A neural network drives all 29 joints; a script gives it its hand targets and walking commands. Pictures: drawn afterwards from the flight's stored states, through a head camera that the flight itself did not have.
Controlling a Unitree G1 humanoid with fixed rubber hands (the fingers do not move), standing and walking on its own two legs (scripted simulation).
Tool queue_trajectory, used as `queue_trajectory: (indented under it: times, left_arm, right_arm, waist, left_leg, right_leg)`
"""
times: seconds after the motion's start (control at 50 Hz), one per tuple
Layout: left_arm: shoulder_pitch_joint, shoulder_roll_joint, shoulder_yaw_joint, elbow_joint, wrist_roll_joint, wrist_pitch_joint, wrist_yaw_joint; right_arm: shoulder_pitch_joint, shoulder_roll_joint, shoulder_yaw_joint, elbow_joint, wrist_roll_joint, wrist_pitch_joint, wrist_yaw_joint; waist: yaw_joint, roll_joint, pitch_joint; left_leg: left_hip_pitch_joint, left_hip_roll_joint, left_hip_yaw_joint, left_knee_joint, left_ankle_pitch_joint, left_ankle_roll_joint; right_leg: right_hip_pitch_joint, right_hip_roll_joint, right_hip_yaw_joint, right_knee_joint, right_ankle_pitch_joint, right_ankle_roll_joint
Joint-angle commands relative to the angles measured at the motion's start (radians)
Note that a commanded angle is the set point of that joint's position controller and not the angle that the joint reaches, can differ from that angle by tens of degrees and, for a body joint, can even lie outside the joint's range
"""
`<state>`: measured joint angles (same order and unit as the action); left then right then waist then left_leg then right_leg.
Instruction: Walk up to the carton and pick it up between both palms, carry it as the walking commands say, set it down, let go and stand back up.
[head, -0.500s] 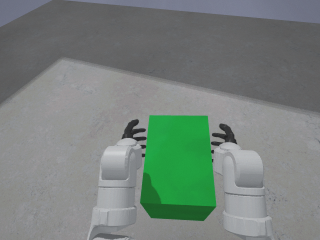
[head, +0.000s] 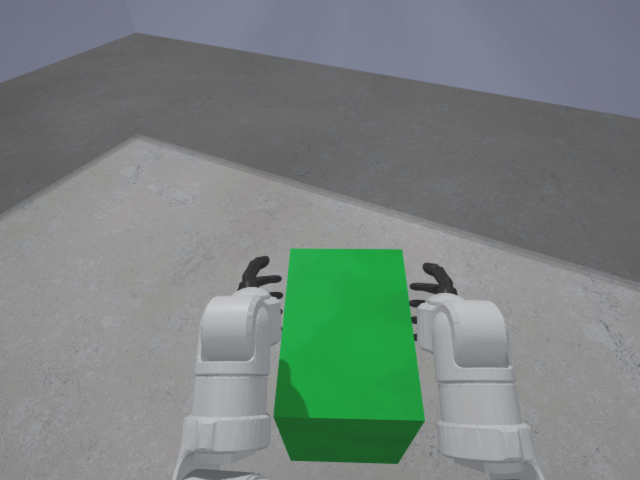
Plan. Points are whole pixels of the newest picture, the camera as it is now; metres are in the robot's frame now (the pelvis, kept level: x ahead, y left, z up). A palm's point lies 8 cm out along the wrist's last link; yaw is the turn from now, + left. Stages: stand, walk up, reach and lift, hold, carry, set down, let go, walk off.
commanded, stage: carry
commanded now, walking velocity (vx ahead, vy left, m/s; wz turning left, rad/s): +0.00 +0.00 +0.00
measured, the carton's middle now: (345, 357) +0.31 +0.00 -0.01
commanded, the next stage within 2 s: none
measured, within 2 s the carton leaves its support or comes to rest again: neither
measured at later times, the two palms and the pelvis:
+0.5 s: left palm (326, 328) +0.30 +0.02 +0.08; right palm (517, 338) +0.29 -0.20 +0.07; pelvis -0.02 -0.08 -0.02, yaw -1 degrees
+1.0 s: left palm (348, 346) +0.26 +0.00 +0.10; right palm (558, 359) +0.26 -0.23 +0.09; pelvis -0.05 -0.11 -0.01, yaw -1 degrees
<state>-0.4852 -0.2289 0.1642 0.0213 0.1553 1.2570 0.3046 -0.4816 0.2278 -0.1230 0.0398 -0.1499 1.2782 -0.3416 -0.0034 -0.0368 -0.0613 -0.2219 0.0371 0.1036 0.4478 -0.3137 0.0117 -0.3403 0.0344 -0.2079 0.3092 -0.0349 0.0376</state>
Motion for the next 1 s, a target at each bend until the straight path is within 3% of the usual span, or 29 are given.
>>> queue_trajectory:
  times: [0.0,0.02,0.06,0.1,0.12,0.14,0.16,0.18,0.2,0.22,0.24,0.26,0.28,0.3,0.32,0.36,0.4,0.42,0.44,0.46,0.5,0.6,0.64,0.66,0.68,0.7,0.74,0.8,0.98]
  left_arm:
    - [-0.506,-1.066,-0.551,0.015,-0.436,0.0,-0.41]
    - [-0.503,-1.066,-0.555,0.016,-0.437,0.0,-0.409]
    - [-0.494,-1.065,-0.536,0.026,-0.428,-0.002,-0.406]
    - [-0.505,-1.065,-0.522,0.038,-0.429,0.0,-0.409]
    - [-0.515,-1.063,-0.518,0.044,-0.431,0.003,-0.413]
    - [-0.532,-1.058,-0.509,0.048,-0.431,0.005,-0.416]
    - [-0.537,-1.068,-0.51,0.052,-0.438,0.006,-0.422]
    - [-0.551,-1.08,-0.523,0.043,-0.451,0.003,-0.427]
    - [-0.548,-1.093,-0.527,0.044,-0.457,0.002,-0.429]
    - [-0.56,-1.103,-0.53,0.036,-0.462,-0.003,-0.428]
    - [-0.592,-1.114,-0.545,0.018,-0.48,-0.002,-0.429]
    - [-0.608,-1.108,-0.58,-0.003,-0.481,-0.003,-0.425]
    - [-0.578,-1.109,-0.55,-0.009,-0.436,-0.025,-0.408]
    - [-0.593,-1.107,-0.549,-0.025,-0.434,-0.031,-0.399]
    - [-0.589,-1.098,-0.548,-0.008,-0.435,-0.023,-0.389]
    - [-0.538,-1.079,-0.562,-0.032,-0.447,-0.017,-0.377]
    - [-0.465,-1.077,-0.566,0.009,-0.436,-0.003,-0.383]
    - [-0.457,-1.076,-0.582,0.012,-0.445,-0.003,-0.392]
    - [-0.41,-1.087,-0.57,0.026,-0.409,-0.024,-0.397]
    - [-0.47,-1.103,-0.596,-0.024,-0.448,-0.029,-0.398]
    - [-0.486,-1.1,-0.581,-0.061,-0.446,-0.039,-0.398]
    - [-0.467,-1.085,-0.572,-0.107,-0.424,-0.047,-0.377]
    - [-0.417,-1.078,-0.57,-0.09,-0.397,-0.047,-0.37]
    - [-0.415,-1.076,-0.585,-0.102,-0.407,-0.038,-0.37]
    - [-0.441,-1.08,-0.604,-0.114,-0.412,-0.035,-0.368]
    - [-0.448,-1.085,-0.62,-0.108,-0.413,-0.032,-0.369]
    - [-0.458,-1.092,-0.631,-0.093,-0.43,-0.027,-0.378]
    - [-0.478,-1.086,-0.608,-0.055,-0.443,-0.022,-0.39]
    - [-0.51,-1.094,-0.535,0.048,-0.431,-0.025,-0.401]
  right_arm:
    - [-0.587,1.099,0.537,-0.073,0.455,-0.04,0.418]
    - [-0.594,1.097,0.536,-0.066,0.458,-0.038,0.42]
    - [-0.605,1.09,0.535,-0.06,0.466,-0.026,0.427]
    - [-0.604,1.089,0.528,-0.022,0.462,-0.014,0.434]
    - [-0.6,1.094,0.525,-0.002,0.458,-0.01,0.435]
    - [-0.588,1.101,0.522,0.008,0.453,-0.01,0.435]
    - [-0.611,1.095,0.519,-0.004,0.45,-0.017,0.429]
    - [-0.643,1.108,0.523,-0.031,0.456,-0.027,0.422]
    - [-0.651,1.117,0.521,-0.056,0.46,-0.037,0.418]
    - [-0.644,1.12,0.516,-0.085,0.466,-0.049,0.415]
    - [-0.635,1.126,0.493,-0.077,0.465,-0.065,0.409]
    - [-0.65,1.12,0.482,-0.066,0.45,-0.072,0.406]
    - [-0.728,1.089,0.536,-0.171,0.481,-0.059,0.421]
    - [-0.736,1.078,0.549,-0.174,0.488,-0.044,0.435]
    - [-0.709,1.075,0.544,-0.13,0.479,-0.025,0.438]
    - [-0.571,1.079,0.531,-0.113,0.457,-0.013,0.425]
    - [-0.493,1.043,0.503,-0.063,0.417,-0.019,0.417]
    - [-0.472,1.046,0.504,-0.044,0.406,-0.026,0.41]
    - [-0.538,1.066,0.554,-0.079,0.418,-0.032,0.415]
    - [-0.584,1.074,0.572,-0.118,0.441,-0.043,0.416]
    - [-0.619,1.085,0.592,-0.173,0.468,-0.059,0.413]
    - [-0.612,1.078,0.605,-0.228,0.49,-0.058,0.412]
    - [-0.559,1.078,0.599,-0.199,0.486,-0.047,0.422]
    - [-0.521,1.058,0.583,-0.174,0.47,-0.05,0.425]
    - [-0.508,1.055,0.574,-0.159,0.47,-0.052,0.428]
    - [-0.5,1.055,0.564,-0.143,0.467,-0.051,0.432]
    - [-0.506,1.065,0.554,-0.13,0.458,-0.049,0.433]
    - [-0.526,1.073,0.544,-0.091,0.442,-0.043,0.429]
    - [-0.621,1.081,0.526,-0.072,0.436,-0.056,0.426]
  waist:
    - [-0.012,0.073,-0.291]
    - [0.0,0.152,-0.285]
    - [0.016,0.15,-0.277]
    - [0.027,0.101,-0.247]
    - [0.029,0.013,-0.215]
    - [0.017,-0.179,-0.18]
    - [0.008,-0.267,-0.204]
    - [-0.003,-0.23,-0.223]
    - [-0.02,-0.201,-0.227]
    - [-0.057,-0.13,-0.245]
    - [-0.095,0.36,-0.241]
    - [-0.017,0.593,-0.214]
    - [0.037,0.234,-0.25]
    - [0.034,0.147,-0.247]
    - [0.022,0.152,-0.239]
    - [0.003,0.192,-0.294]
    - [0.01,0.163,-0.361]
    - [-0.001,-0.028,-0.392]
    - [0.012,-0.321,-0.399]
    - [0.006,-0.252,-0.401]
    - [0.015,-0.135,-0.432]
    - [0.0,-0.119,-0.448]
    - [0.002,-0.053,-0.472]
    - [0.007,0.135,-0.49]
    - [0.01,0.215,-0.472]
    - [0.01,0.227,-0.463]
    - [0.007,0.14,-0.438]
    - [-0.003,0.037,-0.387]
    - [-0.002,0.01,-0.31]
  left_leg:
    - [0.019,0.056,-0.04,-0.145,-0.166,0.048]
    - [-0.091,0.117,-0.125,-0.151,-0.196,0.06]
    - [-0.259,0.211,-0.206,-0.123,-0.288,0.064]
    - [-0.338,0.192,-0.149,-0.038,-0.339,0.03]
    - [-0.317,0.129,-0.075,0.083,-0.316,0.001]
    - [-0.196,0.014,0.073,0.2,-0.273,-0.027]
    - [-0.025,-0.054,0.155,0.298,-0.261,-0.035]
    - [0.053,-0.067,0.18,0.31,-0.247,-0.023]
    - [0.174,-0.062,0.226,0.224,-0.266,-0.007]
    - [0.337,-0.023,0.264,-0.023,-0.192,0.041]
    - [0.214,0.246,-0.051,-0.318,-0.063,0.148]
    - [-0.201,0.606,-0.6,-0.331,-0.226,0.244]
    - [-0.189,0.527,-0.385,-0.259,-0.214,0.173]
    - [-0.123,0.425,-0.212,-0.153,-0.095,0.081]
    - [-0.028,0.291,-0.064,-0.071,0.128,0.021]
    - [0.105,0.188,0.006,0.142,0.466,0.039]
    - [-0.024,0.198,-0.05,0.245,0.372,-0.012]
    - [-0.188,0.163,-0.066,0.31,0.085,-0.076]
    - [-0.356,0.082,0.003,0.413,-0.243,-0.129]
    - [-0.356,0.052,-0.022,0.483,-0.311,-0.111]
    - [-0.302,0.021,-0.047,0.524,-0.24,-0.076]
    - [-0.091,-0.005,0.005,0.051,0.104,-0.034]
    - [0.155,0.119,-0.13,-0.054,0.356,0.006]
    - [0.228,0.245,-0.257,0.04,0.709,0.076]
    - [0.213,0.269,-0.249,0.051,0.808,0.113]
    - [0.19,0.251,-0.208,0.054,0.78,0.104]
    - [0.089,0.159,-0.115,0.077,0.504,0.043]
    - [0.02,0.117,-0.092,0.088,0.213,0.012]
    - [-0.006,0.106,-0.111,0.047,0.108,0.001]
  right_leg:
    - [0.181,-0.088,0.039,0.028,-0.231,0.182]
    - [0.243,-0.099,0.063,0.167,-0.226,0.122]
    - [0.282,-0.132,0.14,0.308,-0.271,0.016]
    - [0.276,-0.152,0.169,0.28,-0.317,0.007]
    - [0.198,-0.193,0.226,0.14,-0.418,0.01]
    - [0.049,-0.241,0.277,-0.136,-0.565,0.062]
    - [-0.061,-0.27,0.253,-0.312,-0.631,0.131]
    - [-0.067,-0.246,0.166,-0.352,-0.574,0.193]
    - [-0.133,-0.187,0.06,-0.358,-0.441,0.313]
    - [-0.173,-0.082,-0.085,-0.183,-0.229,0.45]
    - [-0.129,0.071,-0.188,0.526,-0.18,0.471]
    - [-0.089,-0.114,0.273,1.099,-0.429,0.208]
    - [-0.11,-0.107,0.367,1.079,-0.42,0.079]
    - [-0.132,-0.097,0.315,0.888,-0.403,0.006]
    - [-0.135,-0.095,0.224,0.606,-0.39,-0.015]
    - [-0.054,0.005,0.011,0.247,-0.361,0.002]
    - [0.179,-0.114,0.135,0.047,-0.14,0.006]
    - [0.317,-0.29,0.322,0.135,0.488,-0.017]
    - [0.392,-0.404,0.46,0.196,0.937,-0.141]
    - [0.41,-0.365,0.421,0.233,1.021,-0.161]
    - [0.391,-0.338,0.338,0.235,0.843,-0.186]
    - [0.36,-0.258,0.225,0.254,0.517,-0.156]
    - [0.177,-0.228,0.236,0.302,0.289,-0.101]
    - [0.055,-0.174,0.209,0.333,0.092,-0.063]
    - [0.035,-0.136,0.183,0.319,-0.123,-0.051]
    - [0.049,-0.129,0.181,0.293,-0.161,-0.054]
    - [0.132,-0.159,0.21,0.233,0.047,-0.08]
    - [0.134,-0.202,0.256,0.193,0.15,-0.108]
    - [0.049,-0.208,0.263,0.096,-0.133,-0.104]
